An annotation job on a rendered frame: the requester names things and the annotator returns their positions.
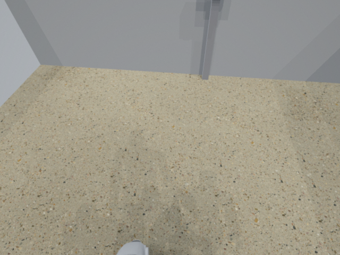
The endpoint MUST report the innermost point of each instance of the panel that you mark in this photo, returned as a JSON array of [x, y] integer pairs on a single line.
[[210, 37]]

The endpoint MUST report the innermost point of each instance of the left robot thigh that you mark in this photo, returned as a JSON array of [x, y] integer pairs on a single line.
[[133, 248]]

